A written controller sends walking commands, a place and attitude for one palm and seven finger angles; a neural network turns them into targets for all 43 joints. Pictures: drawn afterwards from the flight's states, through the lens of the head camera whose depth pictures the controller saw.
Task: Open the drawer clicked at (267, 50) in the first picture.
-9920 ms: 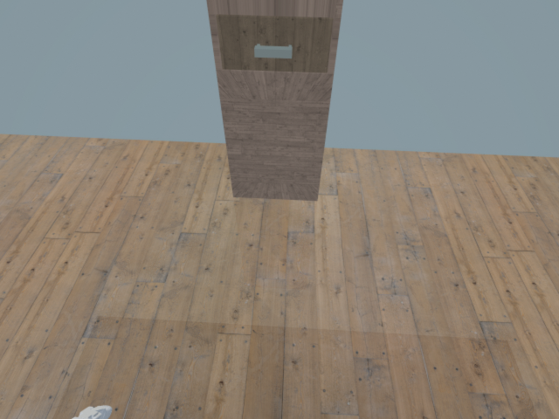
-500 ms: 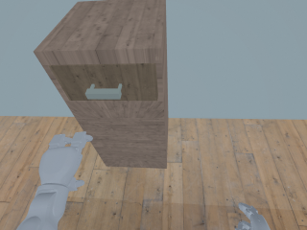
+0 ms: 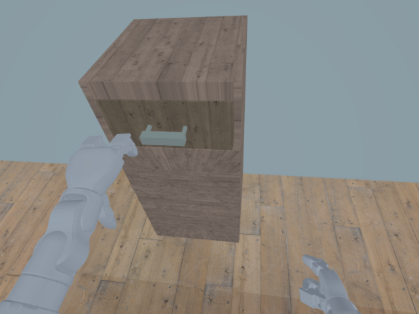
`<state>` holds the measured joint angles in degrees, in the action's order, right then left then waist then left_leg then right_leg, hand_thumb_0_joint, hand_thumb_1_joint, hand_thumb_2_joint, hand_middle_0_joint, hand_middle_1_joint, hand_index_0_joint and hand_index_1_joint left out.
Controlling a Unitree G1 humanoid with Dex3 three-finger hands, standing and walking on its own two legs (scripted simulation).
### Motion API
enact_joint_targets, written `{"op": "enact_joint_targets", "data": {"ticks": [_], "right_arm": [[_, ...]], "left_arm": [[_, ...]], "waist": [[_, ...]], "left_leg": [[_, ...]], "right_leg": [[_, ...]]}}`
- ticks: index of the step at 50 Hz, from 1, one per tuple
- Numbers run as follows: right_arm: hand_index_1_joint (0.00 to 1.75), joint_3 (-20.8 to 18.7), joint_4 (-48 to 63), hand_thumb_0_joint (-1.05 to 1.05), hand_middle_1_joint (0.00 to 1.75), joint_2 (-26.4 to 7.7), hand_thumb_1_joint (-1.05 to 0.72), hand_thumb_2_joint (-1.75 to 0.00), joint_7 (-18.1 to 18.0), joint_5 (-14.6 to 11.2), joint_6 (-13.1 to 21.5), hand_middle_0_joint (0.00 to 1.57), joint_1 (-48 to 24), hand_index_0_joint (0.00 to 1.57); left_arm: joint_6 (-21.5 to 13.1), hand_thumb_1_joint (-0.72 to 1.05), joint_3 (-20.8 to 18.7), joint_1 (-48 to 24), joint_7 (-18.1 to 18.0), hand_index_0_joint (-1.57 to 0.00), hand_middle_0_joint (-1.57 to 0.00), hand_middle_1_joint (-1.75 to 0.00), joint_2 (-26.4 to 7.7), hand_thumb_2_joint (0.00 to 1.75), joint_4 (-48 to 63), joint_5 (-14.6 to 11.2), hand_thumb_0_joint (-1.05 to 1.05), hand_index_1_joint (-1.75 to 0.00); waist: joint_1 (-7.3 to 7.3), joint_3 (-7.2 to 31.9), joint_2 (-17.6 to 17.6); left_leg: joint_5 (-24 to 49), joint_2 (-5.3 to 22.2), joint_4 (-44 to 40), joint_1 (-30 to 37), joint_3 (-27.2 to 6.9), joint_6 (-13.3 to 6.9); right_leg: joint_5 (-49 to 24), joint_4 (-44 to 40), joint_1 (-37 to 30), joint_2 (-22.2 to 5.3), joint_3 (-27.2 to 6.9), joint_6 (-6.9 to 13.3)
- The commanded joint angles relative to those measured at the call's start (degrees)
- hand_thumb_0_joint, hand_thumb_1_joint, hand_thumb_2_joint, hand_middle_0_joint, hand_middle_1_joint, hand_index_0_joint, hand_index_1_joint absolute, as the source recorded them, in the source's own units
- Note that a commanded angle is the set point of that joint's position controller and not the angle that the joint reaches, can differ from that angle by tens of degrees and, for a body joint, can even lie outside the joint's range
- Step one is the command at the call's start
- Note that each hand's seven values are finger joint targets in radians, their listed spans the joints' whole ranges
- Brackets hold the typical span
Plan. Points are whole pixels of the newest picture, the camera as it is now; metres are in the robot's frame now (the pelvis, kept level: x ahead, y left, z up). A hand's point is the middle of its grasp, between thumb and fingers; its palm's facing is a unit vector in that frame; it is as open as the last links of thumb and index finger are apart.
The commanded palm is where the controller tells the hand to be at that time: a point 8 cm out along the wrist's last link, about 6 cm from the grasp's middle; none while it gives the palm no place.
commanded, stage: raise the hand with hooked fingers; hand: left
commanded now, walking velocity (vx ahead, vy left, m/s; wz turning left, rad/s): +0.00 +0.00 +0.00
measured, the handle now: (165, 133) +0.57 +0.23 -0.01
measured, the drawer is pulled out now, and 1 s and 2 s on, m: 0.00 0.00 0.00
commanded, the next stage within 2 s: move the hooked fingers above the handle in 0.42 s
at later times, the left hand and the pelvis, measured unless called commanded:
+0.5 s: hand (108, 183) +0.30 +0.24 +0.11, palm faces +0.08 -0.07 -0.99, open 13.9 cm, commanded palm +0.27 +0.24 +0.16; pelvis -0.01 +0.00 +0.00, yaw +0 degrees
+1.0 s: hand (126, 168) +0.36 +0.24 +0.09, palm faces -0.01 -0.04 -1.00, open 13.9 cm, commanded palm +0.34 +0.24 +0.15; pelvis -0.01 +0.00 +0.00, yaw +0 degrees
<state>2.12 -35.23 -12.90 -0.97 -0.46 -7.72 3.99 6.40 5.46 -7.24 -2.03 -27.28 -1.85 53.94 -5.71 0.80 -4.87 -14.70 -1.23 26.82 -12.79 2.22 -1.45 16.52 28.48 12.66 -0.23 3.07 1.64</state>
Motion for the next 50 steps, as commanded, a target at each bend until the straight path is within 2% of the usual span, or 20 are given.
{"op": "enact_joint_targets", "data": {"ticks": [1,5,9,14,19,22,25,28,30,31,34,35,37,38,41,43,44,45,47,50], "right_arm": [[0.30,-2.77,8.13,0.00,0.30,-6.84,-0.90,-0.90,-0.42,-0.18,2.03,0.20,-5.83,0.20],[0.30,-3.15,8.38,0.00,0.30,-7.35,-0.90,-0.90,0.41,-0.40,1.90,0.20,-4.73,0.20],[0.30,-3.55,9.22,0.00,0.30,-7.79,-0.90,-0.90,0.74,-0.27,2.22,0.20,-4.84,0.20],[0.30,-3.91,8.50,0.00,0.30,-7.80,-0.90,-0.90,0.60,-0.22,2.98,0.20,-4.28,0.20],[0.30,-4.19,7.53,0.00,0.30,-7.77,-0.90,-0.90,0.55,-0.72,3.15,0.20,-4.33,0.20],[0.30,-3.95,7.33,0.00,0.30,-7.74,-0.90,-0.90,0.30,-0.94,2.89,0.20,-4.89,0.20],[0.30,-3.71,7.63,0.00,0.30,-7.71,-0.90,-0.90,0.02,-0.91,2.84,0.20,-5.34,0.20],[0.30,-3.44,7.38,0.00,0.30,-7.66,-0.90,-0.90,-0.34,-0.70,2.83,0.20,-5.04,0.20],[0.30,-3.46,7.10,0.00,0.30,-7.54,-0.90,-0.90,-0.73,-0.71,3.09,0.20,-4.44,0.20],[0.30,-3.48,6.65,0.00,0.30,-7.69,-0.90,-0.90,-0.92,-0.69,3.08,0.20,-4.02,0.20],[0.30,-3.56,6.35,0.00,0.30,-7.78,-0.90,-0.90,-1.28,-0.78,3.08,0.20,-3.61,0.20],[0.30,-3.46,6.50,0.00,0.30,-7.44,-0.90,-0.90,-1.37,-0.81,3.22,0.20,-3.54,0.20],[0.30,-3.65,5.62,0.00,0.30,-7.61,-0.90,-0.90,-1.67,-0.95,3.22,0.20,-2.30,0.20],[0.30,-3.71,5.80,0.00,0.30,-7.71,-0.90,-0.90,-1.76,-0.90,3.31,0.20,-2.13,0.20],[0.30,-4.09,5.82,0.00,0.30,-7.86,-0.90,-0.90,-1.85,-0.84,3.38,0.20,-0.97,0.20],[0.30,-4.36,6.05,0.00,0.30,-7.76,-0.90,-0.90,-1.75,-0.88,3.20,0.20,-0.46,0.20],[0.30,-4.61,5.72,0.00,0.30,-8.05,-0.90,-0.90,-1.73,-0.98,3.10,0.20,0.28,0.20],[0.30,-4.57,5.85,0.00,0.30,-8.10,-0.90,-0.90,-1.72,-0.97,3.11,0.20,0.60,0.20],[0.30,-4.91,5.54,0.00,0.30,-8.35,-0.90,-0.90,-1.74,-1.04,2.93,0.20,1.63,0.20],[0.30,-5.37,5.56,0.00,0.30,-8.50,-0.90,-0.90,-1.53,-1.13,2.75,0.20,2.66,0.20]], "left_arm": [[-1.62,-0.50,-9.28,-20.11,-0.07,-0.30,-0.30,-1.20,-13.68,0.30,11.30,-0.82,0.00,-1.20],[-2.29,-0.50,-8.47,-13.11,1.93,-0.30,-0.30,-1.20,-10.92,0.30,7.76,-2.45,0.00,-1.20],[-4.41,-0.50,-10.39,-13.86,1.31,-0.30,-0.30,-1.20,-12.94,0.30,11.75,-2.38,0.00,-1.20],[-6.70,-0.50,-13.32,-16.21,-2.51,-0.30,-0.30,-1.20,-15.54,0.30,14.49,-2.05,0.00,-1.20],[-5.11,-0.50,-12.10,-15.84,-4.60,-0.30,-0.30,-1.20,-13.94,0.30,11.55,-2.07,0.00,-1.20],[-3.47,-0.50,-9.40,-15.71,-3.76,-0.30,-0.30,-1.20,-12.10,0.30,9.71,-2.16,0.00,-1.20],[-2.86,-0.50,-8.71,-15.36,-2.31,-0.30,-0.30,-1.20,-12.06,0.30,9.43,-2.17,0.00,-1.20],[-3.63,-0.50,-7.39,-19.21,-1.62,-0.30,-0.30,-1.20,-11.62,0.30,9.55,-1.73,0.00,-1.20],[-4.31,-0.50,-8.67,-19.77,-1.61,-0.30,-0.30,-1.20,-12.72,0.30,6.66,-1.61,0.00,-1.20],[-4.70,-0.50,-10.06,-20.53,-1.76,-0.30,-0.30,-1.20,-14.30,0.30,5.25,-1.47,0.00,-1.20],[-5.78,-0.50,-10.36,-24.68,-2.14,-0.30,-0.30,-1.20,-15.05,0.30,3.16,-1.05,0.00,-1.20],[-6.01,-0.50,-8.29,-26.02,-2.19,-0.30,-0.30,-1.20,-13.16,0.30,2.03,-1.11,0.00,-1.20],[-6.26,-0.50,-8.98,-27.82,-2.46,-0.30,-0.30,-1.20,-14.08,0.30,-2.24,-0.81,0.00,-1.20],[-6.62,-0.50,-7.67,-30.16,-2.39,-0.30,-0.30,-1.20,-13.27,0.30,-2.02,-0.82,0.00,-1.20],[-7.54,-0.50,-9.09,-31.26,-2.51,-0.30,-0.30,-1.20,-15.19,0.30,-3.75,-0.51,0.00,-1.20],[-7.88,-0.50,-7.15,-31.83,-2.36,-0.30,-0.30,-1.20,-12.93,0.30,-4.64,-0.73,0.00,-1.20],[-7.96,-0.50,-8.24,-32.03,-2.36,-0.30,-0.30,-1.20,-13.91,0.30,-6.28,-0.68,0.00,-1.20],[-8.21,-0.50,-6.90,-33.61,-2.33,-0.30,-0.30,-1.20,-13.01,0.30,-6.49,-0.76,0.00,-1.20],[-8.51,-0.50,-8.26,-33.66,-2.72,-0.30,-0.30,-1.20,-14.40,0.30,-8.33,-0.36,0.00,-1.20],[-9.01,-0.50,-7.75,-36.49,-3.55,-0.30,-0.30,-1.20,-14.00,0.30,-8.72,-0.10,0.00,-1.20]], "waist": [[1.24,14.48,1.92],[0.70,12.29,5.43],[0.19,13.88,3.91],[-0.12,16.07,1.57],[0.27,15.24,1.99],[0.82,13.06,3.42],[0.89,13.24,4.12],[1.67,12.51,3.52],[1.54,12.15,5.10],[1.46,12.24,4.87],[1.92,13.15,4.52],[2.05,13.04,3.67],[2.55,11.98,4.55],[2.80,13.48,4.08],[2.47,16.06,3.03],[2.85,16.47,2.52],[3.20,16.77,3.94],[3.40,16.55,4.18],[3.18,16.61,3.67],[3.38,18.62,4.18]], "left_leg": [[19.86,-0.54,-2.73,5.58,-2.13,-0.33],[20.42,-0.25,-3.35,3.96,-1.88,-0.18],[19.34,-0.33,-3.52,4.03,-1.99,-0.30],[18.74,-0.51,-3.44,4.48,-2.32,-0.10],[17.35,-0.66,-3.66,3.91,-1.93,-0.05],[15.32,-0.67,-4.25,3.32,-1.54,-0.27],[14.70,-0.79,-4.25,3.37,-1.32,-0.56],[13.88,-0.75,-4.31,3.53,-1.64,-0.49],[13.01,-0.87,-3.90,2.97,-1.28,-0.75],[12.79,-0.96,-3.90,2.45,-1.19,-0.72],[12.54,-1.11,-3.41,1.95,-1.18,-0.60],[11.76,-1.27,-3.23,1.97,-1.14,-0.73],[11.34,-1.10,-2.99,1.37,-1.07,-0.69],[11.70,-1.24,-2.58,1.71,-0.90,-0.81],[13.37,-1.38,-1.71,0.97,-1.05,-0.90],[14.80,-1.36,-1.01,1.17,-0.89,-0.93],[14.46,-1.32,-0.79,0.60,-1.03,-0.94],[14.10,-1.27,-0.60,0.44,-1.00,-1.05],[14.88,-1.17,-0.27,0.00,-1.06,-1.01],[15.81,-1.05,0.50,-0.04,-1.09,-1.16]], "right_leg": [[-18.65,-3.50,-6.40,0.74,-2.68,0.77],[-19.23,-3.95,-6.49,0.78,-2.20,0.64],[-17.81,-4.12,-6.69,0.91,-2.49,0.69],[-16.15,-3.94,-6.52,0.83,-2.87,0.92],[-15.16,-4.31,-5.94,0.78,-2.88,0.82],[-13.96,-4.91,-5.14,0.62,-2.71,0.56],[-13.74,-5.25,-5.80,0.48,-3.01,0.42],[-12.82,-5.23,-4.33,0.57,-2.58,0.46],[-12.16,-5.53,-4.31,0.56,-2.87,0.31],[-12.40,-5.49,-4.57,0.52,-3.03,0.32],[-12.10,-5.21,-4.17,0.62,-3.09,0.34],[-11.36,-5.18,-3.38,0.41,-3.17,0.30],[-10.92,-5.12,-2.07,0.59,-2.82,0.36],[-11.88,-4.91,-2.32,0.44,-3.15,0.27],[-13.89,-3.80,-3.64,0.39,-3.33,0.46],[-15.97,-3.11,-3.02,0.37,-3.16,0.48],[-15.32,-3.05,-2.91,0.67,-3.05,0.43],[-15.34,-2.95,-2.20,0.45,-3.13,0.32],[-15.85,-2.26,-1.63,0.67,-3.01,0.57],[-16.65,-1.44,-1.50,0.71,-3.17,0.58]]}}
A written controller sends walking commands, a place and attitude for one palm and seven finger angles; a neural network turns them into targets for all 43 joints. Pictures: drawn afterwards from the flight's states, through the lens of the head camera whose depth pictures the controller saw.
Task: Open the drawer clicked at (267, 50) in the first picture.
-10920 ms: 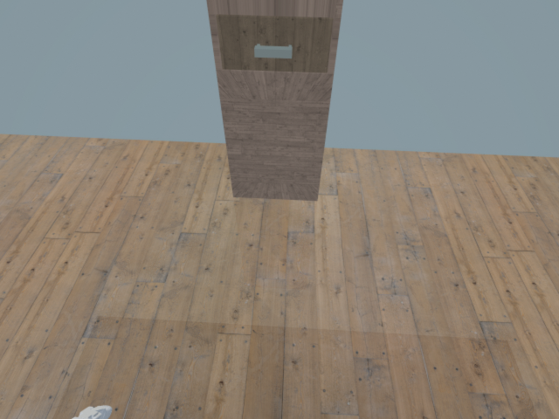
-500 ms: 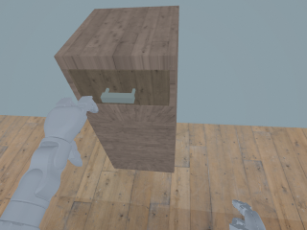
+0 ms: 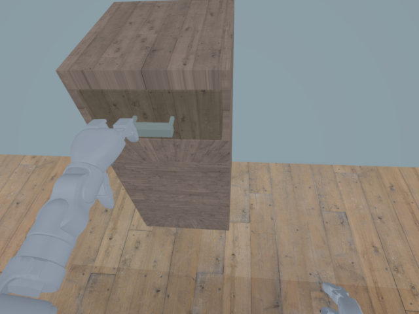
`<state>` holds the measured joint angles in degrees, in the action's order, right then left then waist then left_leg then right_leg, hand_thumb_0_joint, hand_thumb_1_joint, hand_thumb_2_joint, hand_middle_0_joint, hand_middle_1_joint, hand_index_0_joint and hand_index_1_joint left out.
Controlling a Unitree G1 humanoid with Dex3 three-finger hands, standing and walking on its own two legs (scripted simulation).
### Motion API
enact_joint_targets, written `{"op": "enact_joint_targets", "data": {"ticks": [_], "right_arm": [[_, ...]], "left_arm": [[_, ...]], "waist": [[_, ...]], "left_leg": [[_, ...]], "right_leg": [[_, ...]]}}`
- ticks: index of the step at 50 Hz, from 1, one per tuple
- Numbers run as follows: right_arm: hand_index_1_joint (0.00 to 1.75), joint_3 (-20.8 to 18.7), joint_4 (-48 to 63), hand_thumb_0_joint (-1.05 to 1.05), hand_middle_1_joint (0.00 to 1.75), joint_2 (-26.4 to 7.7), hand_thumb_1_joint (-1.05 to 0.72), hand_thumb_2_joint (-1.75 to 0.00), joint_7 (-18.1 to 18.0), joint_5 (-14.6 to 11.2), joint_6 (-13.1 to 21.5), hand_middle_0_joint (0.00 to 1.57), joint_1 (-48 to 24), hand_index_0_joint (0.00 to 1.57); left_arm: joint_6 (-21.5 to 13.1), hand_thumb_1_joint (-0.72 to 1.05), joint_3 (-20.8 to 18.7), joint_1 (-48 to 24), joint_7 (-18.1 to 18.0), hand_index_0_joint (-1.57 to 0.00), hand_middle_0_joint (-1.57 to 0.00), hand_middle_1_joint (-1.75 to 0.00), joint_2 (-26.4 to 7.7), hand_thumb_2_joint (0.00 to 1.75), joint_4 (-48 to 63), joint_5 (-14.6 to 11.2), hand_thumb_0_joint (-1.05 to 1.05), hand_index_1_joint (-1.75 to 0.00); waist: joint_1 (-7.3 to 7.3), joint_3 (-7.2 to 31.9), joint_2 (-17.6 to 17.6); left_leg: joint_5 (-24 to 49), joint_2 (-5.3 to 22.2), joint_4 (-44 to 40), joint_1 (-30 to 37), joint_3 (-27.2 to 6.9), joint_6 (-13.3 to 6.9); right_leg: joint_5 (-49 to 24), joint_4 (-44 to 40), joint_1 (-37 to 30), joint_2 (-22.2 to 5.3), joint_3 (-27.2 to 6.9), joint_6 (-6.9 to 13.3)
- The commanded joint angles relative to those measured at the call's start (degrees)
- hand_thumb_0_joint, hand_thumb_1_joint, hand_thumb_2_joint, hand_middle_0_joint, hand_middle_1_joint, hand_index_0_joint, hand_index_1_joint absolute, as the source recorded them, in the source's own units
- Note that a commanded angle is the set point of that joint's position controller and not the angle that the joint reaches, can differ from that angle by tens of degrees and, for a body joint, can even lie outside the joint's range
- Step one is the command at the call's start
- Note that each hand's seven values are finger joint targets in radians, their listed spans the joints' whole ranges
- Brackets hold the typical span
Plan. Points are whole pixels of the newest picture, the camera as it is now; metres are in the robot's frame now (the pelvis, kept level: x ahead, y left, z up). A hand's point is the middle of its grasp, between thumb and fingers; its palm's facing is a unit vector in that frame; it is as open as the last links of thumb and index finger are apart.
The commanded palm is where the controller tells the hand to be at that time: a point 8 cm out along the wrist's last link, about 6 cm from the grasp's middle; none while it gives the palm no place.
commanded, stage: move the hooked fingers above the handle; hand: left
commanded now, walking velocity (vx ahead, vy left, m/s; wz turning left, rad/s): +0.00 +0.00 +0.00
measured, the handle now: (151, 124) +0.58 +0.23 +0.00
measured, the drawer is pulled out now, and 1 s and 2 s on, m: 0.00 0.00 0.00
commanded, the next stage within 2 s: lower the fingers behind the handle in 1.72 s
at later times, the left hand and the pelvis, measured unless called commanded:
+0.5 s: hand (124, 145) +0.43 +0.24 +0.07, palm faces -0.04 -0.03 -1.00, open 13.9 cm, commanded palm +0.42 +0.25 +0.13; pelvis +0.01 +0.01 -0.01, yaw -1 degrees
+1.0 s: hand (138, 126) +0.50 +0.23 +0.06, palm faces -0.03 +0.00 -1.00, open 13.9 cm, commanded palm +0.49 +0.23 +0.11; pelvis +0.01 +0.01 -0.01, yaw -2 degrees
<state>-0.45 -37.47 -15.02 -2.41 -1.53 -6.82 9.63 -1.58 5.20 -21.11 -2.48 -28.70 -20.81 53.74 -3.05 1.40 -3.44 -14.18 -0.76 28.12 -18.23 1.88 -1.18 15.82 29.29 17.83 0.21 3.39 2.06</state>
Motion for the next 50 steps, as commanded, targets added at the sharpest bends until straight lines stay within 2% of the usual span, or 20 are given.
{"op": "enact_joint_targets", "data": {"ticks": [1,6,11,14,16,19,20,24,31,32,34,36,38,39,40,42,44,46,49,50], "right_arm": [[0.30,-2.96,7.81,0.00,0.30,-6.42,-0.90,-0.90,-0.03,-0.04,1.76,0.20,-2.33,0.20],[0.30,-3.42,7.55,0.00,0.30,-6.75,-0.90,-0.90,-0.04,-0.15,1.24,0.20,-1.20,0.20],[0.30,-4.15,7.08,0.00,0.30,-7.09,-0.90,-0.90,0.10,-0.25,1.14,0.20,1.01,0.20],[0.30,-4.38,6.56,0.00,0.30,-7.42,-0.90,-0.90,-0.03,-0.32,1.04,0.20,2.30,0.20],[0.30,-4.55,6.40,0.00,0.30,-7.03,-0.90,-0.90,-0.07,-0.31,1.05,0.20,2.72,0.20],[0.30,-4.52,5.31,0.00,0.30,-7.50,-0.90,-0.90,-0.32,-0.17,0.85,0.20,4.33,0.20],[0.30,-4.33,5.17,0.00,0.30,-7.50,-0.90,-0.90,-0.30,-0.20,0.79,0.20,4.66,0.20],[0.30,-4.60,4.79,0.00,0.30,-7.45,-0.90,-0.90,-0.37,0.10,0.61,0.20,6.26,0.20],[0.30,-5.18,4.74,0.00,0.30,-7.54,-0.90,-0.90,0.45,0.40,0.08,0.20,8.91,0.20],[0.30,-5.22,4.26,0.00,0.30,-7.75,-0.90,-0.90,0.44,0.37,-0.08,0.20,9.32,0.20],[0.30,-5.29,4.32,0.00,0.30,-7.95,-0.90,-0.90,0.51,0.47,-0.22,0.20,10.09,0.20],[0.30,-5.47,3.79,0.00,0.30,-7.99,-0.90,-0.90,0.50,0.62,-0.32,0.20,11.04,0.20],[0.30,-5.48,3.40,0.00,0.30,-7.90,-0.90,-0.90,0.66,0.60,-0.37,0.20,11.99,0.20],[0.30,-5.58,2.94,0.00,0.30,-8.13,-0.90,-0.90,0.63,0.85,-0.33,0.20,12.66,0.20],[0.30,-5.59,2.93,0.00,0.30,-8.27,-0.90,-0.90,0.61,0.79,-0.34,0.20,12.89,0.20],[0.30,-5.55,2.69,0.00,0.30,-8.13,-0.90,-0.90,0.65,0.96,-0.30,0.20,13.45,0.20],[0.30,-5.41,2.28,0.00,0.30,-8.59,-0.90,-0.90,0.55,1.08,-0.32,0.20,14.16,0.20],[0.30,-5.44,2.05,0.00,0.30,-8.56,-0.90,-0.90,0.55,1.12,-0.18,0.20,14.71,0.20],[0.30,-5.49,1.87,0.00,0.30,-8.95,-0.90,-0.90,0.42,1.21,-0.11,0.20,15.97,0.20],[0.30,-5.44,1.82,0.00,0.30,-8.93,-0.90,-0.90,0.42,1.05,-0.01,0.20,16.41,0.20]], "left_arm": [[-1.02,-0.50,-8.39,-21.64,-3.45,-0.30,-0.30,-1.20,-13.16,0.30,9.23,0.10,0.00,-1.20],[-0.70,-0.50,-11.24,-21.34,-4.93,-0.30,-0.30,-1.20,-15.75,0.30,5.93,0.58,0.00,-1.20],[-0.49,-0.50,-8.46,-25.23,-5.32,-0.30,-0.30,-1.20,-13.59,0.30,4.32,1.19,0.00,-1.20],[-0.89,-0.50,-8.67,-27.76,-5.15,-0.30,-0.30,-1.20,-14.13,0.30,1.52,1.45,0.00,-1.20],[-1.38,-0.50,-5.72,-30.17,-5.29,-0.30,-0.30,-1.20,-11.29,0.30,1.56,1.60,0.00,-1.20],[-1.61,-0.50,-8.30,-32.57,-5.83,-0.30,-0.30,-1.20,-14.46,0.30,-4.04,2.25,0.00,-1.20],[-1.94,-0.50,-8.44,-35.22,-6.10,-0.30,-0.30,-1.20,-15.32,0.30,-4.83,2.61,0.00,-1.20],[-2.76,-0.50,-8.58,-39.48,-6.87,-0.30,-0.30,-1.20,-15.97,0.30,-8.90,3.58,0.00,-1.20],[-3.46,-0.50,-6.19,-40.96,-7.47,-0.30,-0.30,-1.20,-12.97,0.30,-14.18,3.88,0.00,-1.20],[-3.27,-0.50,-6.69,-41.75,-7.62,-0.30,-0.30,-1.20,-13.66,0.30,-15.93,4.19,0.00,-1.20],[-3.53,-0.50,-6.46,-43.79,-7.86,-0.30,-0.30,-1.20,-13.69,0.30,-16.42,4.35,0.00,-1.20],[-3.71,-0.50,-6.77,-46.09,-8.57,-0.30,-0.30,-1.20,-14.61,0.30,-16.51,4.86,0.00,-1.20],[-3.59,-0.50,-5.42,-48.63,-9.19,-0.30,-0.30,-1.20,-13.11,0.30,-17.60,5.08,0.00,-1.20],[-3.67,-0.50,-6.44,-49.59,-9.62,-0.30,-0.30,-1.20,-14.17,0.30,-18.60,5.11,0.00,-1.20],[-3.53,-0.50,-7.37,-49.70,-10.11,-0.30,-0.30,-1.20,-15.49,0.30,-19.47,5.23,0.00,-1.20],[-2.99,-0.50,-6.35,-51.25,-10.96,-0.30,-0.30,-1.20,-14.37,0.30,-20.89,5.72,0.00,-1.20],[-2.17,-0.50,-9.25,-51.17,-11.69,-0.30,-0.30,-1.20,-18.05,0.30,-24.17,6.31,0.00,-1.20],[-1.41,-0.50,-7.30,-53.78,-12.06,-0.30,-0.30,-1.20,-16.66,0.30,-24.94,6.82,0.00,-1.20],[-0.71,-0.50,-8.02,-53.57,-11.65,-0.30,-0.30,-1.20,-17.64,0.30,-28.22,7.03,0.00,-1.20],[-0.59,-0.50,-5.97,-54.96,-11.33,-0.30,-0.30,-1.20,-15.79,0.30,-28.72,6.83,0.00,-1.20]], "waist": [[0.37,18.48,2.75],[-0.07,19.98,3.40],[1.41,21.38,1.92],[2.35,20.72,3.82],[3.09,21.27,2.47],[3.41,20.27,4.03],[3.44,20.54,2.72],[4.10,22.84,2.35],[4.94,24.41,0.97],[5.57,22.85,2.33],[5.97,23.89,3.21],[6.10,26.17,1.24],[6.83,25.18,-0.01],[7.34,25.45,2.11],[7.00,26.10,1.73],[7.35,26.81,0.45],[7.15,26.59,1.70],[8.13,27.19,0.04],[8.48,28.07,1.81],[9.28,27.25,1.14]], "left_leg": [[15.84,-1.51,-0.76,5.00,-0.84,-1.38],[17.64,-1.58,0.02,2.76,-0.15,-1.57],[18.98,-1.19,1.01,4.44,-0.36,-1.68],[18.69,-1.15,1.49,3.41,-0.57,-1.74],[19.01,-1.13,2.03,4.83,-0.42,-1.83],[18.21,-1.17,2.58,3.00,-0.59,-1.90],[17.64,-1.18,2.55,2.54,-0.64,-1.79],[18.74,-1.16,3.75,2.15,-0.60,-1.78],[21.81,-0.80,5.48,2.23,-0.68,-1.64],[20.86,-0.62,5.51,1.40,-0.64,-1.68],[20.59,-0.69,5.62,0.79,-1.01,-1.76],[21.54,-0.57,6.17,1.82,-0.96,-1.71],[21.70,-0.39,6.31,2.09,-1.44,-1.44],[21.87,-0.29,6.63,1.55,-1.63,-1.64],[20.65,-0.44,6.59,0.94,-1.27,-1.69],[20.57,-0.50,6.72,0.69,-1.25,-1.60],[20.14,-0.56,6.87,-1.52,-1.09,-1.68],[19.77,-0.41,7.10,-1.46,-0.87,-1.64],[20.51,-0.36,7.56,-2.17,-0.88,-1.77],[19.41,-0.29,7.48,-2.43,-0.74,-1.79]], "right_leg": [[-16.52,-1.83,-7.11,0.28,-3.36,0.22],[-20.34,-0.73,-8.88,0.18,-3.83,0.08],[-19.86,-0.07,-6.15,0.68,-3.45,0.28],[-19.47,0.00,-5.24,0.92,-3.24,0.22],[-19.64,0.17,-3.57,0.89,-3.25,0.12],[-18.86,0.37,-2.79,1.04,-3.13,0.23],[-18.45,0.73,-2.39,0.95,-3.21,0.27],[-19.21,1.68,-1.75,1.13,-3.21,0.37],[-20.96,2.98,0.84,1.42,-3.02,0.30],[-20.27,2.88,1.74,1.48,-2.80,0.25],[-19.56,2.95,1.69,1.59,-2.84,0.28],[-20.06,3.51,2.17,1.58,-3.07,0.27],[-18.65,3.66,4.45,1.81,-2.67,0.42],[-18.75,3.60,4.19,1.90,-2.65,0.34],[-18.53,3.57,3.71,1.87,-2.93,0.21],[-18.34,3.90,4.39,1.94,-2.84,0.32],[-18.70,4.08,3.35,2.06,-2.88,0.33],[-18.69,4.26,4.49,2.03,-2.95,0.19],[-19.40,4.16,3.87,2.21,-3.03,0.05],[-18.92,3.98,4.84,2.15,-3.06,-0.14]]}}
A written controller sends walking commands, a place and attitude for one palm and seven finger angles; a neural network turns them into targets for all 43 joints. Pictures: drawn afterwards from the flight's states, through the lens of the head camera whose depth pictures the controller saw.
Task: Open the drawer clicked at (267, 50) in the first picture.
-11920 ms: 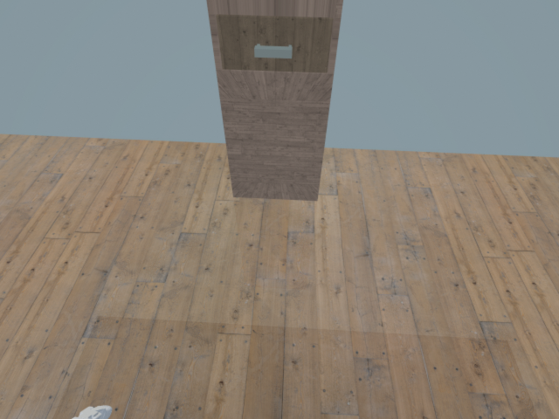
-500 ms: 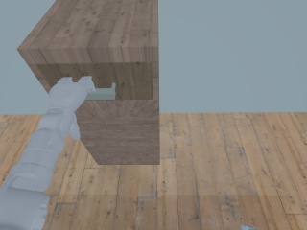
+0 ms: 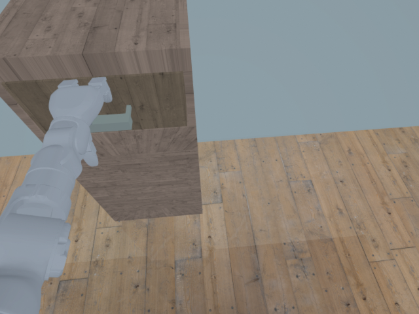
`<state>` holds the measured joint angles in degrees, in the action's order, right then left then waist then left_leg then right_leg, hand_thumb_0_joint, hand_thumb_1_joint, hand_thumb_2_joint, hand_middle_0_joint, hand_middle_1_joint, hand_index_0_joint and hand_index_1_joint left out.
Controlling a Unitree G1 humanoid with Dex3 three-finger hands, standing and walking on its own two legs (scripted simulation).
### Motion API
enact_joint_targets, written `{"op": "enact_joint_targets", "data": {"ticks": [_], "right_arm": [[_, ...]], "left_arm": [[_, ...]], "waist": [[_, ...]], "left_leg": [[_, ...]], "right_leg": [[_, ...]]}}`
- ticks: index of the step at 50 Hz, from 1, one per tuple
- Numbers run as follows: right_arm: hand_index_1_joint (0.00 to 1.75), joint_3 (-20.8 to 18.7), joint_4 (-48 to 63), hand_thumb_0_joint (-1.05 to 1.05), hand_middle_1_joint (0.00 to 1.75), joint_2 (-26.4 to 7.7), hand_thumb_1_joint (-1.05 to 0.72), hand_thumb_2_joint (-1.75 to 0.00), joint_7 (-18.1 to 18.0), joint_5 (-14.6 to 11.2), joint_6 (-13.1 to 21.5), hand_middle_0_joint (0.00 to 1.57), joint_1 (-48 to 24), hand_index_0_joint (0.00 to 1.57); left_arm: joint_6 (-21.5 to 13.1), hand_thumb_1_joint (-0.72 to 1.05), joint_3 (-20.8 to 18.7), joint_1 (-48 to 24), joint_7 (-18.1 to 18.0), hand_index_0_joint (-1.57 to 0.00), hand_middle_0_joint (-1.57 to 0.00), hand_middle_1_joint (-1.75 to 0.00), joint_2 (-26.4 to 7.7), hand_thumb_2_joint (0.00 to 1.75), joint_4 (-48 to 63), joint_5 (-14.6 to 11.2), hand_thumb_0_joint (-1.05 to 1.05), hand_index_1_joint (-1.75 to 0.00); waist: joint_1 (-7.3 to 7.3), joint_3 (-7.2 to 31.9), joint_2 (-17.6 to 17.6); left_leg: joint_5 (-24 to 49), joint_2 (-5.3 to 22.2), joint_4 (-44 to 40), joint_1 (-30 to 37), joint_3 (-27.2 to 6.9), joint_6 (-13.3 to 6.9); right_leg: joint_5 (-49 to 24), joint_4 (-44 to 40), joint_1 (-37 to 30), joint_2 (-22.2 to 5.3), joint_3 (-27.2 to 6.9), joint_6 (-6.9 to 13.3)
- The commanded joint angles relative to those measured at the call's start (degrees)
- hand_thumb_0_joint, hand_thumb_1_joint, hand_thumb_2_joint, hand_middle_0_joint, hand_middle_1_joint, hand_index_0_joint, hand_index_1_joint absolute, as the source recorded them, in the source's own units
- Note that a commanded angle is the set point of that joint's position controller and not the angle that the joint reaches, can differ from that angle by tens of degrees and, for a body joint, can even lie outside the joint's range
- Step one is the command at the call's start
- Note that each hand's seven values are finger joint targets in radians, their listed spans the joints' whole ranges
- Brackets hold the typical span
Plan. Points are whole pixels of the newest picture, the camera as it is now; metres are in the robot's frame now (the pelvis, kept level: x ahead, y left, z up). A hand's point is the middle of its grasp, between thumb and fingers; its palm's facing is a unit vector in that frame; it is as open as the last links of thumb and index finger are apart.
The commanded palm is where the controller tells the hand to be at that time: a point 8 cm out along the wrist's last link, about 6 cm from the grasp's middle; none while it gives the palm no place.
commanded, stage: move the hooked fingers above the handle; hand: left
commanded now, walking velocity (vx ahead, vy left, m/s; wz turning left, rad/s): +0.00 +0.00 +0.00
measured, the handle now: (105, 116) +0.56 +0.24 +0.01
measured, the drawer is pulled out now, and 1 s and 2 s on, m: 0.00 0.00 0.00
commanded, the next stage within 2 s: lower the fingers behind the handle in 0.72 s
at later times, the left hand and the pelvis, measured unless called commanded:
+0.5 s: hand (89, 122) +0.49 +0.24 +0.07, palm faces -0.05 -0.01 -1.00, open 13.9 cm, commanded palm +0.47 +0.23 +0.13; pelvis +0.01 +0.00 +0.00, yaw +0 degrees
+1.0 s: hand (90, 127) +0.48 +0.23 +0.06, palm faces -0.08 -0.01 -1.00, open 13.9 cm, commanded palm +0.47 +0.24 +0.12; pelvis +0.01 -0.01 +0.00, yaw +0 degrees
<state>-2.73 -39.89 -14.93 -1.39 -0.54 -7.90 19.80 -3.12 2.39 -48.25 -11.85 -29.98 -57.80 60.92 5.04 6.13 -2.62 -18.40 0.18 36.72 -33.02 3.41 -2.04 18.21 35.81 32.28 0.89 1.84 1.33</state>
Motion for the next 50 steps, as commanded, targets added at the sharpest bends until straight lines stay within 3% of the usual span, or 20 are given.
{"op": "enact_joint_targets", "data": {"ticks": [1,3,4,5,7,9,11,15,19,22,25,31,36,39,41,43,45,48,49,50], "right_arm": [[0.30,-3.27,3.85,0.00,0.30,-9.06,-0.90,-0.90,-0.60,0.01,1.19,0.20,6.52,0.20],[0.30,-3.16,3.81,0.00,0.30,-9.45,-0.90,-0.90,-0.86,0.00,1.49,0.20,7.20,0.20],[0.30,-3.22,4.03,0.00,0.30,-9.51,-0.90,-0.90,-1.00,0.24,1.54,0.20,7.49,0.20],[0.30,-3.32,4.14,0.00,0.30,-9.39,-0.90,-0.90,-1.05,0.26,1.62,0.20,7.74,0.20],[0.30,-3.31,3.96,0.00,0.30,-9.21,-0.90,-0.90,-0.97,0.32,1.54,0.20,8.18,0.20],[0.30,-3.09,3.80,0.00,0.30,-9.62,-0.90,-0.90,-1.01,0.37,1.41,0.20,8.22,0.20],[0.30,-3.29,4.07,0.00,0.30,-9.53,-0.90,-0.90,-0.93,0.49,1.53,0.20,8.28,0.20],[0.30,-3.48,3.98,0.00,0.30,-9.64,-0.90,-0.90,-0.81,0.64,1.32,0.20,8.23,0.20],[0.30,-3.68,3.79,0.00,0.30,-9.51,-0.90,-0.90,-0.53,0.46,1.12,0.20,7.72,0.20],[0.30,-4.09,3.55,0.00,0.30,-9.16,-0.90,-0.90,-0.28,0.37,1.06,0.20,7.63,0.20],[0.30,-3.99,2.99,0.00,0.30,-9.10,-0.90,-0.90,-0.23,0.33,0.87,0.20,7.20,0.20],[0.30,-3.07,3.60,0.00,0.30,-8.94,-0.90,-0.90,-0.47,0.39,0.48,0.20,5.60,0.20],[0.30,-3.07,4.64,0.00,0.30,-8.84,-0.90,-0.90,-0.45,0.26,0.55,0.20,4.79,0.20],[0.30,-3.07,5.08,0.00,0.30,-8.84,-0.90,-0.90,-0.67,0.28,0.46,0.20,4.55,0.20],[0.30,-2.87,4.92,0.00,0.30,-9.06,-0.90,-0.90,-1.02,0.01,0.35,0.20,4.54,0.20],[0.30,-2.81,4.87,0.00,0.30,-8.98,-0.90,-0.90,-1.23,-0.11,0.54,0.20,4.62,0.20],[0.30,-2.87,4.81,0.00,0.30,-9.06,-0.90,-0.90,-1.40,0.15,0.58,0.20,4.90,0.20],[0.30,-3.20,4.54,0.00,0.30,-8.69,-0.90,-0.90,-1.23,0.32,0.70,0.20,5.32,0.20],[0.30,-3.33,4.40,0.00,0.30,-8.70,-0.90,-0.90,-1.08,0.59,0.74,0.20,5.67,0.20],[0.30,-3.45,4.12,0.00,0.30,-8.82,-0.90,-0.90,-1.04,0.53,0.82,0.20,5.90,0.20]], "left_arm": [[1.20,-0.50,-2.58,-28.03,-1.72,-0.30,-0.30,-1.20,-13.95,0.30,6.71,-0.27,0.00,-1.20],[0.80,-0.50,-3.72,-28.83,-1.21,-0.30,-0.30,-1.20,-16.02,0.30,6.65,-0.26,0.00,-1.20],[-0.01,-0.50,-4.11,-29.27,-0.91,-0.30,-0.30,-1.20,-16.32,0.30,7.83,-0.52,0.00,-1.20],[-0.65,-0.50,-4.42,-29.60,-0.79,-0.30,-0.30,-1.20,-16.99,0.30,8.90,-0.36,0.00,-1.20],[-1.26,-0.50,-4.82,-27.92,-0.86,-0.30,-0.30,-1.20,-16.74,0.30,8.36,-0.13,0.00,-1.20],[-1.26,-0.50,-6.27,-27.00,-1.26,-0.30,-0.30,-1.20,-18.51,0.30,6.54,-0.28,0.00,-1.20],[-1.40,-0.50,-6.52,-26.94,-2.02,-0.30,-0.30,-1.20,-18.81,0.30,8.19,0.06,0.00,-1.20],[-1.25,-0.50,-8.47,-26.27,-2.94,-0.30,-0.30,-1.20,-20.97,0.30,9.96,0.23,0.00,-1.20],[-0.83,-0.50,-5.15,-25.44,-2.23,-0.30,-0.30,-1.20,-16.25,0.30,11.22,-0.65,0.00,-1.20],[-1.01,-0.50,-2.73,-25.95,-1.68,-0.30,-0.30,-1.20,-12.78,0.30,13.97,-1.04,0.00,-1.20],[-1.14,-0.50,-1.18,-28.23,-1.50,-0.30,-0.30,-1.20,-10.99,0.30,14.56,-1.60,0.00,-1.20],[0.72,-0.50,-5.73,-25.65,-3.08,-0.30,-0.30,-1.20,-16.34,0.30,10.51,-0.26,0.00,-1.20],[1.74,-0.50,-3.02,-26.02,-2.08,-0.30,-0.30,-1.20,-13.56,0.30,10.88,-0.40,0.00,-1.20],[1.03,-0.50,-2.74,-24.66,-0.66,-0.30,-0.30,-1.20,-12.71,0.30,11.30,-1.31,0.00,-1.20],[0.59,-0.50,-3.57,-24.03,-0.06,-0.30,-0.30,-1.20,-14.53,0.30,10.48,-1.22,0.00,-1.20],[-0.17,-0.50,-2.23,-25.06,0.12,-0.30,-0.30,-1.20,-13.26,0.30,10.44,-1.03,0.00,-1.20],[-1.59,-0.50,-4.25,-24.84,-0.18,-0.30,-0.30,-1.20,-15.90,0.30,11.44,-0.97,0.00,-1.20],[-2.99,-0.50,-4.25,-23.64,-1.04,-0.30,-0.30,-1.20,-14.97,0.30,12.46,-0.69,0.00,-1.20],[-3.28,-0.50,-3.46,-24.16,-1.38,-0.30,-0.30,-1.20,-13.50,0.30,12.42,-1.01,0.00,-1.20],[-3.37,-0.50,-4.76,-23.85,-1.92,-0.30,-0.30,-1.20,-14.96,0.30,11.88,-0.97,0.00,-1.20]], "waist": [[1.74,20.80,0.07],[1.61,21.19,0.09],[1.50,23.38,0.94],[1.25,25.09,-1.24],[0.82,24.27,-1.72],[0.98,22.48,0.88],[0.26,24.84,-1.44],[-0.33,27.06,-2.13],[0.68,25.19,-1.35],[0.81,25.66,-3.11],[1.93,23.04,-2.52],[-0.12,22.49,-0.97],[0.37,23.55,-0.94],[0.59,23.28,1.32],[0.68,21.20,1.95],[1.23,19.56,2.63],[0.62,21.64,0.76],[0.30,22.62,-0.78],[0.91,22.74,0.14],[0.71,22.63,0.20]], "left_leg": [[22.11,-1.18,-1.06,12.06,-2.17,-0.97],[20.56,-1.09,-1.24,11.61,-2.25,-1.07],[21.87,-1.24,-0.92,11.64,-2.19,-1.24],[22.64,-1.18,-0.70,12.47,-2.10,-1.15],[24.19,-0.89,-0.55,12.82,-2.29,-0.93],[22.99,-0.96,-0.63,10.30,-2.31,-1.06],[24.22,-1.01,-0.49,11.04,-1.89,-1.03],[27.12,-0.72,-0.27,12.10,-1.84,-0.92],[29.28,-0.43,-0.37,14.21,-2.16,-0.91],[31.17,-0.04,-0.42,18.19,-2.93,-0.68],[30.05,0.02,-0.58,18.89,-3.56,-0.64],[27.49,-0.79,-1.23,14.60,-2.73,-0.63],[27.67,-0.84,-1.01,15.58,-2.18,-0.75],[27.84,-1.00,-1.00,15.20,-1.93,-1.06],[25.46,-1.15,-1.42,13.70,-1.85,-1.14],[22.37,-1.35,-1.68,12.37,-1.91,-1.20],[22.76,-1.57,-1.25,12.16,-1.63,-1.21],[24.95,-1.44,-0.35,13.06,-1.94,-0.95],[25.55,-1.49,0.11,12.84,-1.97,-1.07],[24.64,-1.39,0.13,12.25,-1.91,-1.04]], "right_leg": [[-19.96,-2.97,-8.11,1.52,-1.56,0.56],[-18.83,-3.11,-8.28,1.50,-1.82,0.53],[-20.51,-3.00,-10.07,1.49,-2.09,0.52],[-21.10,-2.65,-10.20,1.38,-2.25,0.49],[-21.13,-2.18,-9.05,1.63,-1.67,0.72],[-20.87,-2.50,-9.66,1.68,-1.74,0.63],[-22.02,-2.00,-10.20,1.60,-1.95,0.62],[-24.23,-1.54,-11.60,1.58,-1.82,0.59],[-24.34,-2.49,-10.33,1.79,-1.35,0.55],[-22.95,-2.68,-8.04,1.95,-0.96,0.51],[-21.17,-3.17,-5.95,1.98,-0.74,0.50],[-22.12,-2.42,-9.44,1.63,-0.74,0.85],[-23.35,-2.65,-10.25,1.43,-1.14,0.53],[-25.27,-3.18,-11.96,1.24,-1.45,0.35],[-24.50,-3.37,-11.71,1.15,-1.51,0.28],[-22.19,-3.70,-10.54,1.07,-1.54,0.23],[-23.47,-3.28,-11.84,0.85,-2.20,0.27],[-23.68,-2.29,-10.28,1.08,-1.85,0.54],[-24.43,-2.32,-10.23,1.20,-1.91,0.48],[-23.93,-2.17,-10.06,1.16,-1.96,0.36]]}}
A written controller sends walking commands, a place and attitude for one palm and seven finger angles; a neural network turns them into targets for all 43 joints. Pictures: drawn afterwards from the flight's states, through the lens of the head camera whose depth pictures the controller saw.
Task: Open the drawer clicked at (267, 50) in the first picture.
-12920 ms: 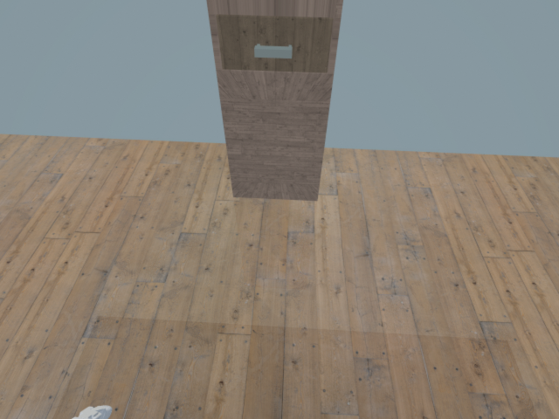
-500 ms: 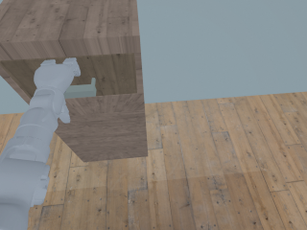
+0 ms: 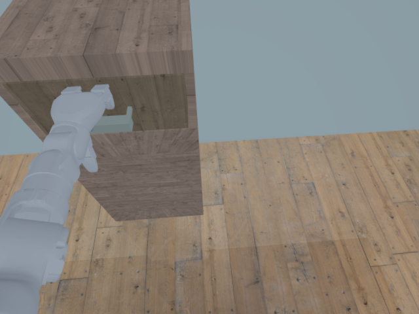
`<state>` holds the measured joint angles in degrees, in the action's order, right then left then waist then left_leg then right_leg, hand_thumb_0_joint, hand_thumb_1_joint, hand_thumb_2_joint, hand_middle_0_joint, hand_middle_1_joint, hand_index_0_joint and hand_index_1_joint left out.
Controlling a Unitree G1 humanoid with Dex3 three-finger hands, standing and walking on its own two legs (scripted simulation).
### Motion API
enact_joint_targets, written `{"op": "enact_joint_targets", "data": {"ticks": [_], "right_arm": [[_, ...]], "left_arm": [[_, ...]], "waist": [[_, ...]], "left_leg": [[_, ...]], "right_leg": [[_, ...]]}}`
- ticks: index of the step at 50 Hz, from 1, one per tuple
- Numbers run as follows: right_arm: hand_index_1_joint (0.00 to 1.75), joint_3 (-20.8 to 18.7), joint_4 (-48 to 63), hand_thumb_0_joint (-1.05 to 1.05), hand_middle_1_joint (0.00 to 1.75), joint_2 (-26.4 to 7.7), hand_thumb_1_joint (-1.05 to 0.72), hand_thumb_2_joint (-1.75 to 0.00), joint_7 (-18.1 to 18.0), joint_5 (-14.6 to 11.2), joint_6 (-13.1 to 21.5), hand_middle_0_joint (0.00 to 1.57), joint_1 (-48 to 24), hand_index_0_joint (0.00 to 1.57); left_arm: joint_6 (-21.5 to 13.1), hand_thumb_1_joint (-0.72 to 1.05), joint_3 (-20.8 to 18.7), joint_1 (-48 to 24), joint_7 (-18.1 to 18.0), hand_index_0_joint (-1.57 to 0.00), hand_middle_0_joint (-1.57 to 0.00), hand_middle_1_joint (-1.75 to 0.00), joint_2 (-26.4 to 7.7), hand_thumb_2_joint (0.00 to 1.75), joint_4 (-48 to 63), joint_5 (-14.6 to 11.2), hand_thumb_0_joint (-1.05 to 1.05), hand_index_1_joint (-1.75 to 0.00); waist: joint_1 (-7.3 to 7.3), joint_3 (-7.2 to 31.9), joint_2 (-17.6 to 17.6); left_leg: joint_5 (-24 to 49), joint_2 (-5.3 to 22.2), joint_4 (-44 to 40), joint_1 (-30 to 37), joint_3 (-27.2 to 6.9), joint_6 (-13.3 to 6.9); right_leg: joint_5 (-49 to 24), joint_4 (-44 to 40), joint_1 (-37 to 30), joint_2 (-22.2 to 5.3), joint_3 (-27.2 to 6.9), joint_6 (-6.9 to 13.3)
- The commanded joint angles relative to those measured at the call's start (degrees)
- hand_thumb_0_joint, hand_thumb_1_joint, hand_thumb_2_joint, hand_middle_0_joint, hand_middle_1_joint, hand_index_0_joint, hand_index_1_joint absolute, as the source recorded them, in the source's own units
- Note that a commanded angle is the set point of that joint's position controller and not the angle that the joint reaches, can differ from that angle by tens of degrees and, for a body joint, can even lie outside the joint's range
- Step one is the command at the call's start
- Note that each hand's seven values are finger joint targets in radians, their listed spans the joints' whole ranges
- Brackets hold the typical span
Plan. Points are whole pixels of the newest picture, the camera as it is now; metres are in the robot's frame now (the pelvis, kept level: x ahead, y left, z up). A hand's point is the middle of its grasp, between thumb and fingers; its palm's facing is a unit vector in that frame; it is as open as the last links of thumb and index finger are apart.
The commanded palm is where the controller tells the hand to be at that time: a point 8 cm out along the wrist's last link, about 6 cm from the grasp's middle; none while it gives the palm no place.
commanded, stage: lower the fingers behind the handle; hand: left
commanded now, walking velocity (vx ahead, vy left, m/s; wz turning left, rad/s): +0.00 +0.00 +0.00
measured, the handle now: (105, 117) +0.55 +0.24 +0.01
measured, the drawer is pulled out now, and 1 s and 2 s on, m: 0.00 0.00 0.00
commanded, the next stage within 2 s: lift the fingers back up to retry in 1.42 s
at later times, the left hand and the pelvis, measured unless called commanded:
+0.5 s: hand (93, 138) +0.47 +0.24 +0.03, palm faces -0.06 -0.02 -1.00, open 13.9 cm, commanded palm +0.46 +0.24 +0.08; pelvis -0.01 +0.01 -0.01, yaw -1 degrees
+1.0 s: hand (94, 135) +0.48 +0.24 +0.03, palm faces -0.03 +0.01 -1.00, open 13.7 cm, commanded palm +0.46 +0.24 +0.05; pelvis -0.03 +0.01 -0.02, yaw -1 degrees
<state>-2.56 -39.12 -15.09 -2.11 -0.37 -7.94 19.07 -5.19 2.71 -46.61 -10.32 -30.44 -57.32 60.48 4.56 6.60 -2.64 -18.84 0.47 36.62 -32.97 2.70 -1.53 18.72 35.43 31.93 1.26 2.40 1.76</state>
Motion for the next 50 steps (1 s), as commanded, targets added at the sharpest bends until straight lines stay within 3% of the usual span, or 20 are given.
{"op": "enact_joint_targets", "data": {"ticks": [1,3,8,9,11,13,18,21,23,27,28,31,32,35,38,41,43,44,47,50], "right_arm": [[0.30,-3.66,3.25,0.00,0.30,-8.78,-0.90,-0.90,-0.36,0.37,0.84,0.20,6.67,0.20],[0.30,-3.67,3.09,0.00,0.30,-8.79,-0.90,-0.90,-0.31,0.49,0.90,0.20,6.84,0.20],[0.30,-4.07,2.32,0.00,0.30,-8.89,-0.90,-0.90,0.03,0.67,1.17,0.20,7.37,0.20],[0.30,-4.21,2.15,0.00,0.30,-9.05,-0.90,-0.90,0.01,0.86,1.14,0.20,7.55,0.20],[0.30,-4.04,2.19,0.00,0.30,-8.92,-0.90,-0.90,0.02,0.69,1.09,0.20,7.58,0.20],[0.30,-3.97,1.94,0.00,0.30,-9.17,-0.90,-0.90,-0.09,0.55,1.18,0.20,7.75,0.20],[0.30,-3.90,1.93,0.00,0.30,-9.11,-0.90,-0.90,-0.23,0.89,1.44,0.20,8.00,0.20],[0.30,-3.83,1.76,0.00,0.30,-9.33,-0.90,-0.90,-0.13,1.07,1.46,0.20,8.42,0.20],[0.30,-4.06,1.96,0.00,0.30,-9.13,-0.90,-0.90,-0.05,1.12,1.57,0.20,8.31,0.20],[0.30,-3.85,1.40,0.00,0.30,-9.45,-0.90,-0.90,0.16,1.02,1.58,0.20,8.79,0.20],[0.30,-3.78,1.42,0.00,0.30,-9.41,-0.90,-0.90,0.21,0.94,1.62,0.20,8.84,0.20],[0.30,-3.41,1.18,0.00,0.30,-9.83,-0.90,-0.90,0.04,0.93,1.52,0.20,9.07,0.20],[0.30,-3.52,1.35,0.00,0.30,-9.53,-0.90,-0.90,0.05,0.94,1.67,0.20,9.23,0.20],[0.30,-3.41,1.55,0.00,0.30,-9.62,-0.90,-0.90,0.11,0.93,1.60,0.20,9.70,0.20],[0.30,-3.07,1.80,0.00,0.30,-9.66,-0.90,-0.90,0.10,0.65,1.63,0.20,9.73,0.20],[0.30,-2.90,1.95,0.00,0.30,-9.88,-0.90,-0.90,-0.15,0.45,1.97,0.20,10.15,0.20],[0.30,-2.67,1.89,0.00,0.30,-10.25,-0.90,-0.90,-0.33,0.40,2.19,0.20,10.46,0.20],[0.30,-2.73,1.59,0.00,0.30,-10.37,-0.90,-0.90,-0.38,0.53,2.22,0.20,10.85,0.20],[0.30,-2.76,2.08,0.00,0.30,-9.91,-0.90,-0.90,-0.28,0.59,2.49,0.20,11.60,0.20],[0.30,-2.69,2.24,0.00,0.30,-10.11,-0.90,-0.90,-0.16,0.72,2.35,0.20,12.13,0.20]], "left_arm": [[-1.36,-0.50,-6.02,-25.48,-3.97,-0.30,-0.30,-1.20,-15.85,0.30,11.51,-0.28,0.00,-1.20],[-1.04,-0.50,-6.98,-25.31,-5.08,-0.30,-0.30,-1.20,-16.99,0.30,11.03,0.19,0.00,-1.20],[-0.22,-0.50,-5.20,-26.01,-6.43,-0.30,-0.30,-1.20,-14.54,0.30,10.60,0.44,0.00,-1.20],[-0.46,-0.50,-6.63,-25.34,-6.40,-0.30,-0.30,-1.20,-15.74,0.30,10.68,0.25,0.00,-1.20],[-0.22,-0.50,-5.13,-24.59,-6.28,-0.30,-0.30,-1.20,-14.24,0.30,9.39,0.20,0.00,-1.20],[-0.10,-0.50,-6.01,-24.24,-6.42,-0.30,-0.30,-1.20,-15.43,0.30,7.90,0.49,0.00,-1.20],[-0.85,-0.50,-6.02,-25.04,-7.23,-0.30,-0.30,-1.20,-15.67,0.30,8.04,1.17,0.00,-1.20],[-0.86,-0.50,-7.77,-23.27,-7.81,-0.30,-0.30,-1.20,-17.31,0.30,6.38,1.08,0.00,-1.20],[-0.91,-0.50,-6.55,-23.08,-8.17,-0.30,-0.30,-1.20,-15.46,0.30,7.01,1.51,0.00,-1.20],[0.20,-0.50,-5.80,-23.37,-8.77,-0.30,-0.30,-1.20,-14.92,0.30,3.98,1.60,0.00,-1.20],[0.80,-0.50,-4.88,-23.21,-8.78,-0.30,-0.30,-1.20,-13.80,0.30,2.65,1.56,0.00,-1.20],[1.73,-0.50,-5.78,-24.42,-8.83,-0.30,-0.30,-1.20,-16.03,0.30,1.00,1.84,0.00,-1.20],[1.95,-0.50,-3.80,-24.93,-8.70,-0.30,-0.30,-1.20,-13.53,0.30,0.69,1.89,0.00,-1.20],[2.25,-0.50,-4.18,-22.71,-8.05,-0.30,-0.30,-1.20,-13.37,0.30,-0.87,1.58,0.00,-1.20],[2.88,-0.50,-2.83,-22.01,-7.36,-0.30,-0.30,-1.20,-12.03,0.30,-3.23,1.57,0.00,-1.20],[3.27,-0.50,-0.85,-24.00,-6.87,-0.30,-0.30,-1.20,-10.61,0.30,-4.76,1.75,0.00,-1.20],[3.73,-0.50,-1.57,-24.13,-6.64,-0.30,-0.30,-1.20,-12.20,0.30,-6.54,1.93,0.00,-1.20],[3.65,-0.50,-2.21,-24.82,-6.47,-0.30,-0.30,-1.20,-13.02,0.30,-6.26,2.09,0.00,-1.20],[3.90,-0.50,0.41,-25.35,-5.98,-0.30,-0.30,-1.20,-9.87,0.30,-6.79,2.46,0.00,-1.20],[4.05,-0.50,-0.56,-23.64,-5.42,-0.30,-0.30,-1.20,-10.65,0.30,-7.63,2.11,0.00,-1.20]], "waist": [[0.97,22.70,-0.27],[0.76,23.38,-0.72],[1.51,24.60,-1.86],[1.35,25.45,-0.67],[1.53,24.19,-1.54],[1.59,22.36,-0.30],[1.71,23.76,-1.97],[1.38,23.99,-0.24],[1.36,24.34,-2.09],[2.32,21.88,-0.54],[2.63,20.98,-0.02],[2.84,21.30,0.19],[3.19,21.14,-0.10],[2.72,21.65,0.43],[3.10,18.05,1.25],[4.59,16.21,2.44],[4.80,15.23,3.17],[4.75,16.71,3.04],[5.28,17.54,0.83],[4.93,18.63,1.85]], "left_leg": [[24.80,-1.81,0.43,11.70,-1.14,-1.50],[24.49,-1.90,0.67,10.72,-1.00,-1.45],[25.40,-1.74,1.39,11.39,-1.00,-1.44],[26.56,-1.70,1.77,11.35,-1.03,-1.52],[25.09,-1.76,1.46,10.71,-1.10,-1.44],[23.24,-1.67,1.38,9.52,-1.21,-1.48],[22.76,-1.66,2.07,9.25,-1.37,-1.46],[22.49,-1.63,2.77,7.41,-1.23,-1.52],[23.91,-1.41,3.08,8.61,-1.38,-1.27],[21.04,-1.28,3.42,7.03,-1.69,-1.32],[19.76,-1.31,3.34,6.53,-1.73,-1.33],[18.18,-1.25,3.62,5.34,-1.83,-1.41],[17.76,-1.29,3.63,5.45,-1.74,-1.40],[18.67,-1.16,4.15,5.26,-1.80,-1.34],[15.52,-1.10,4.17,3.37,-1.90,-1.34],[12.28,-1.00,4.37,1.87,-2.21,-1.51],[10.10,-1.11,4.86,-0.05,-2.07,-1.68],[11.18,-0.98,5.28,0.17,-2.24,-1.70],[10.75,-0.91,6.33,0.35,-2.51,-1.53],[11.18,-0.81,7.31,-0.57,-2.60,-1.59]], "right_leg": [[-24.36,-1.48,-9.79,0.79,-2.60,-0.03],[-24.52,-1.01,-10.00,0.77,-2.63,0.00],[-24.81,-0.73,-8.74,1.01,-2.58,-0.02],[-26.13,-0.65,-9.83,1.01,-2.70,-0.06],[-24.86,-0.72,-8.79,1.08,-2.58,-0.07],[-22.80,-0.76,-7.71,1.20,-2.39,-0.04],[-21.67,0.00,-6.36,1.27,-2.44,0.11],[-22.30,0.62,-6.79,1.27,-2.50,-0.07],[-21.91,1.11,-5.14,1.41,-2.12,0.10],[-18.87,1.06,-2.53,1.62,-1.79,0.04],[-17.66,0.90,-1.84,1.66,-1.62,0.03],[-16.42,1.28,-1.19,1.57,-1.74,0.01],[-15.93,1.17,-0.68,1.59,-1.69,-0.02],[-16.58,1.72,-0.65,1.64,-1.64,0.01],[-13.40,1.62,1.85,1.79,-1.23,0.11],[-10.31,1.60,4.63,1.78,-1.08,-0.05],[-8.68,1.82,5.57,1.69,-1.25,-0.10],[-9.42,2.43,5.46,1.68,-1.24,0.00],[-8.15,3.52,8.06,1.85,-0.90,0.09],[-8.63,4.31,8.06,1.93,-0.93,0.02]]}}
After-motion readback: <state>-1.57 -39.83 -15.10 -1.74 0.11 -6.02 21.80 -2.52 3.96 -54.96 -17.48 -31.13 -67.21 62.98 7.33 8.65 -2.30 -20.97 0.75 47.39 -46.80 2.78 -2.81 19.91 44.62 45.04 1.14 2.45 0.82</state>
